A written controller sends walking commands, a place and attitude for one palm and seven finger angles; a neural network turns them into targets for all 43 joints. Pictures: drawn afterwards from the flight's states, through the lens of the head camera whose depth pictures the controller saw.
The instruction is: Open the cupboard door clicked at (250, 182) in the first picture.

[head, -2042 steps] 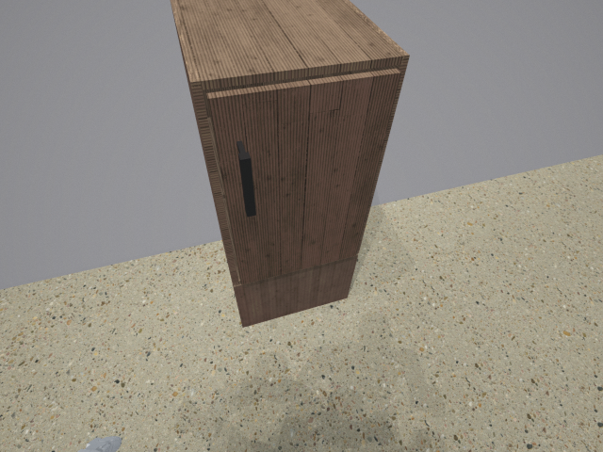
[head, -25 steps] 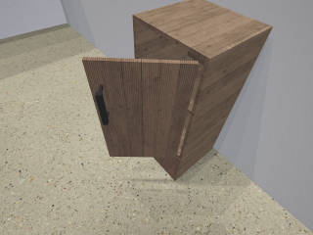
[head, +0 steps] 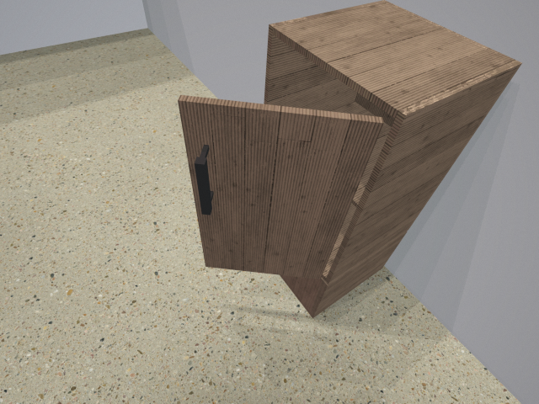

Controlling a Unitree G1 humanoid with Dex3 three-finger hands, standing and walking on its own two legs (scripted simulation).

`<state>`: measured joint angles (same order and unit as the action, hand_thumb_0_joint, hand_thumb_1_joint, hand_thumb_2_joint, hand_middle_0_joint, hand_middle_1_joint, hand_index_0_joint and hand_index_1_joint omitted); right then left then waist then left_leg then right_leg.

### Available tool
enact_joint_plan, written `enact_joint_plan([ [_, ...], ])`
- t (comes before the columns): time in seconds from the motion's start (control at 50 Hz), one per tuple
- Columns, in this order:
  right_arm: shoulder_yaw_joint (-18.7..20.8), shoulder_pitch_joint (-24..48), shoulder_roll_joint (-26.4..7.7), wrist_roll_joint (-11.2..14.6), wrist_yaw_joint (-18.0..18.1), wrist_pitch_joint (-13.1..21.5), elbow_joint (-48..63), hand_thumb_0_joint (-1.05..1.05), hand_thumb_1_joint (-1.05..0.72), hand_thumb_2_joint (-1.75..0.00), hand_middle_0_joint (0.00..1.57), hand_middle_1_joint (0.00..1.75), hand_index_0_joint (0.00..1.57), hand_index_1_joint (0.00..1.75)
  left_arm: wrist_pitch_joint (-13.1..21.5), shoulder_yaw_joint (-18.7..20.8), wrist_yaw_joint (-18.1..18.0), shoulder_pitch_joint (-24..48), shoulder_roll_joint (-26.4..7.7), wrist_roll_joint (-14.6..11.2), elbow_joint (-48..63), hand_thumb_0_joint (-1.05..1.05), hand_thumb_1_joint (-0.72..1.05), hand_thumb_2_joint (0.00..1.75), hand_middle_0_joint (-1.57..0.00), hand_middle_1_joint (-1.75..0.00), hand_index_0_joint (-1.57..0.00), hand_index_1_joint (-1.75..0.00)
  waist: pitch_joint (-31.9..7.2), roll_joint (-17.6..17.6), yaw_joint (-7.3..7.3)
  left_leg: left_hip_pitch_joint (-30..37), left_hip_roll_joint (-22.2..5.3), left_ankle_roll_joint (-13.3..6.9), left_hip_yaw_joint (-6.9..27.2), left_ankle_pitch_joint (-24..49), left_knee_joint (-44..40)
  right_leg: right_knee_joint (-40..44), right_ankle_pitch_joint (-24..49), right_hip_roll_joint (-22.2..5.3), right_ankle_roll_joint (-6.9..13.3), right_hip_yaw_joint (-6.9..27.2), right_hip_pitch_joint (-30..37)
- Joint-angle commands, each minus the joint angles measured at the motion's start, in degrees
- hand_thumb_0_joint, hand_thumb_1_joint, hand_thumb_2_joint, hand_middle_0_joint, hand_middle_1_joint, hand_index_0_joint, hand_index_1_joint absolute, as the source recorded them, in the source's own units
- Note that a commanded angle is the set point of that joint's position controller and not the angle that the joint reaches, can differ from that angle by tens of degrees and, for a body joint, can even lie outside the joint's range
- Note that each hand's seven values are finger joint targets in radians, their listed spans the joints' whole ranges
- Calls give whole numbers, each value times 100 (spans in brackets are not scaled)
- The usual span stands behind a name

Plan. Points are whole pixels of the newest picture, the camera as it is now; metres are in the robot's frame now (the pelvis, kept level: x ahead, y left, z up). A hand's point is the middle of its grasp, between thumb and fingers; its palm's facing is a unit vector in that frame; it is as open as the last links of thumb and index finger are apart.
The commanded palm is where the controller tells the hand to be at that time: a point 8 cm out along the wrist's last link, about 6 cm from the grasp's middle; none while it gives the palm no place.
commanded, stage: come to a stop and stand still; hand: left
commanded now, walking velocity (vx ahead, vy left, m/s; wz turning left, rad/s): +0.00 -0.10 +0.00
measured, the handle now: (206, 181) +0.53 +0.17 -0.03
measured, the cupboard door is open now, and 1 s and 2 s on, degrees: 50 50 50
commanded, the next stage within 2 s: look again from close up in 0.64 s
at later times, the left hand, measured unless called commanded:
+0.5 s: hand out of the picture -0.04 +0.12 -0.17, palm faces +0.04 -0.99 -0.14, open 7.3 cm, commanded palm none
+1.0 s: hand out of the picture -0.04 +0.15 -0.18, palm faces +0.04 -0.98 -0.18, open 7.3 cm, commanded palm none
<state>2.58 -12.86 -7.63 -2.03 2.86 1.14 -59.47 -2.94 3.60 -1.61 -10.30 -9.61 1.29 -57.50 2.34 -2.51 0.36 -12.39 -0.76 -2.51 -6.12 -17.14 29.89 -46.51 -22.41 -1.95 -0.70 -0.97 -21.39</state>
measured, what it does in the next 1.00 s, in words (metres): steps on the spot: right foot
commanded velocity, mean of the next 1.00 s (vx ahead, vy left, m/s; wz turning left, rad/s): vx -0.01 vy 0.00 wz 0.00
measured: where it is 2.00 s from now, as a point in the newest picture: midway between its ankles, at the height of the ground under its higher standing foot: outside the picture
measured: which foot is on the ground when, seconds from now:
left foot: down 0.00-1.00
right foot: up 0.00-0.08, down 0.10-1.00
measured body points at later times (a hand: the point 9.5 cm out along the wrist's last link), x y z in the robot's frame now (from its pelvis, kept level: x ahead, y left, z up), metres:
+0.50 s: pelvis -0.02 -0.03 +0.01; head -0.02 -0.03 +0.46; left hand -0.04 +0.17 -0.16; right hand -0.04 -0.24 -0.15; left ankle -0.01 +0.09 -0.74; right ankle -0.02 -0.13 -0.74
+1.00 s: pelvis -0.04 -0.01 +0.00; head -0.05 -0.01 +0.45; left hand -0.04 +0.20 -0.16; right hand -0.04 -0.22 -0.16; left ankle -0.01 +0.09 -0.74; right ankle -0.02 -0.13 -0.74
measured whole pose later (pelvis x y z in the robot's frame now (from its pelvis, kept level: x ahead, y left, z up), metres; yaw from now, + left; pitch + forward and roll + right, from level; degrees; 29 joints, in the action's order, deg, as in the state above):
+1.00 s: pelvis -0.04 -0.01 +0.00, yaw +1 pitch -2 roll +0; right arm 0.3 -19.0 -7.0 -1.5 1.4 0.2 -61.6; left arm 0.5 -0.1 -2.5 -18.5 -7.5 1.1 -61.9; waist 0.1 0.3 -0.7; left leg -14.6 -1.7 -1.2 -5.0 -14.3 31.2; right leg -30.3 -14.7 -1.4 0.4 -4.1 -13.3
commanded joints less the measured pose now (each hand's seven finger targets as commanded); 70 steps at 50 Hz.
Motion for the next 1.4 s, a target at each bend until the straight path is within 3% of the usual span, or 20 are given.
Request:
enact_joint_plan([
  [0.0, 140, -479, -855, 20, 8, 40, 36, 0, -90, -90, 20, 30, 20, 30, 192, -130, 29, -389, -74, -27, 100, 0, 90, 90, -20, -30, -20, -30, -292, 885, -175, 1121, -1468, -642, 1093, 3576, -887, 1249, -77, -76, -73, -105, 109],
  [0.06, 138, -535, -851, 115, 15, 31, -49, 0, -90, -90, 20, 30, 20, 30, 280, -137, -5, -780, -311, -28, -149, 0, 90, 90, -20, -30, -20, -30, -420, 757, -153, 1143, -1047, -163, 746, 4130, -305, 2473, 2084, -176, 56, -6, 978],
  [0.08, 133, -481, -770, 140, 16, 31, -32, 0, -90, -90, 20, 30, 20, 30, 295, -120, -39, -900, -438, -25, -203, 0, 90, 90, -20, -30, -20, -30, -452, 571, -154, 836, -885, 2, 590, 3680, -281, 2253, 3130, -423, 153, 202, 1263],
  [0.12, 104, -349, -683, 151, 1, -8, -64, 0, -90, -90, 20, 30, 20, 30, 297, -151, -48, -967, -487, -12, -268, 0, 90, 90, -20, -30, -20, -30, -440, 183, -145, 694, -757, 122, 490, 2692, -430, 2113, 3416, -530, 217, 305, 1280],
  [0.22, -4, -235, -550, 156, -49, -48, -284, 0, -90, -90, 20, 30, 20, 30, 324, -263, -54, -926, -379, -39, -415, 0, 90, 90, -20, -30, -20, -30, 8, -12, -112, 579, -660, 176, 461, 1136, -911, 2626, 2181, -515, 195, 415, 935],
  [0.4, -92, -532, -390, 138, -91, -76, -575, 0, -90, -90, 20, 30, 20, 30, 367, -314, -76, -1156, -295, -58, -593, 0, 90, 90, -20, -30, -20, -30, 389, 135, -68, 390, -530, 209, 457, 400, -1170, 3178, 667, -463, 208, 547, 660],
  [0.7, -109, -1177, -83, 133, -51, -40, -734, 0, -90, -90, 20, 30, 20, 30, 395, -294, -117, -1426, -20, -65, -626, 0, 90, 90, -20, -30, -20, -30, 404, 196, -53, 119, -538, 220, 428, 483, -1066, 3053, 787, -414, 270, 499, 680],
  [0.72, -173, -356, -448, 135, -163, 56, -262, 0, -90, -90, 20, 30, 20, 30, 542, -340, -276, -1563, -333, 31, -719, 0, 90, 90, -20, -30, -20, -30, 812, 401, 186, -593, -548, 398, 287, 515, 139, 2746, 2841, -729, 203, 686, 527],
  [0.74, -221, -478, -185, 149, -169, 63, -48, 0, -90, -90, 20, 30, 20, 30, 645, -299, -250, -1523, -508, 13, -675, 0, 90, 90, -20, -30, -20, -30, 423, 279, -120, -299, -421, 368, 355, 492, 3, 2610, 4471, -1037, 360, 688, 755],
  [0.78, -181, -1217, -161, 136, -128, 95, -168, 0, -90, -90, 20, 30, 20, 30, 627, -316, -200, -1246, -338, -39, -474, 0, 90, 90, -20, -30, -20, -30, -844, -65, -259, 159, -391, 252, 446, 457, -161, 2240, 2973, -806, 460, 511, 1312],
  [0.82, -166, -1103, -276, 127, -121, 52, -154, 0, -90, -90, 20, 30, 20, 30, 550, -317, -150, -1105, -262, -53, -359, 0, 90, 90, -20, -30, -20, -30, -255, 160, -189, -50, -467, 207, 544, 476, -342, 2385, 1212, -591, 416, 470, 778],
  [0.9, -145, -926, -428, 78, -161, -15, 58, 0, -90, -90, 20, 30, 20, 30, 431, -319, -110, -1153, -236, -11, -248, 0, 90, 90, -20, -30, -20, -30, 595, 348, -110, -807, -508, 126, 824, -545, -851, 2390, -14, -321, 352, 382, 293],
  [1.06, -123, -750, -666, 86, -175, 18, 221, 0, -90, -90, 20, 30, 20, 30, 390, -310, -76, -1245, -289, 6, -38, 0, 90, 90, -20, -30, -20, -30, 434, 407, -27, -947, -629, 30, 1089, -964, -1345, 2192, 520, -255, 267, 176, 651],
  [1.26, -166, -657, -719, 126, -187, 63, 110, 0, -90, -90, 20, 30, 20, 30, 444, -340, -59, -1237, -410, -20, -61, 0, 90, 90, -20, -30, -20, -30, 118, 249, -58, -370, -547, 76, 835, 14, -1118, 2441, 1016, -400, 249, 302, 746],
  [1.28, -139, -7, -960, 175, -213, 20, 437, 0, -90, -90, 20, 30, 20, 30, 415, -362, -252, -1517, -589, 29, -305, 0, 90, 90, -20, -30, -20, -30, 657, 304, 212, -620, -622, 277, 352, -33, -126, 2593, 1245, -596, 226, 390, 375],
  [1.3, -110, -83, -1698, 511, 100, 854, 2541, 0, -90, -90, 20, 30, 20, 30, 1705, 340, -207, 2898, -1855, -1308, 8771, 0, 88, 89, -20, -32, -20, -32, -2204, 1292, -759, 887, 26, 183, 512, 296, -708, 1929, 1065, 24, 239, -231, 957],
  [1.32, -277, 329, -1296, 556, 276, 1412, 2116, 0, -90, -90, 20, 30, 20, 30, 1433, 366, -486, 481, -1519, -890, 7291, 0, 85, 88, -20, -33, -20, -33, -2024, 1694, -84, 664, -173, 174, 658, -301, -909, 1469, 443, 142, 347, -389, 700],
  [1.34, -184, 294, -1076, 630, 212, 1623, 2076, 0, -90, -90, 20, 30, 20, 30, 726, -237, -624, -1182, -430, -957, 6217, 0, 83, 87, -21, -34, -21, -34, -1025, 1429, -217, -261, -222, 333, 939, -1036, -1119, 1367, 71, 223, 267, -636, 117],
  [1.36, -169, 140, -1158, 696, 222, 1703, 2025, 0, -90, -90, 20, 30, 20, 30, 673, -586, -528, -1277, 196, -1175, 6198, 0, 81, 86, -21, -36, -21, -36, -331, 1015, -289, -534, -130, 278, 913, -1178, -941, 1438, 222, 248, 234, -618, -128],
  [1.38, -138, 290, -1338, 635, 245, 1817, 2271, 0, -90, -90, 20, 30, 20, 30, 975, -405, -446, -864, -99, -1290, 6517, 0, 78, 85, -21, -37, -21, -37, 65, 926, -390, -802, -64, 250, 1014, -1274, -628, 1506, -15, 226, 197, -589, -375],
])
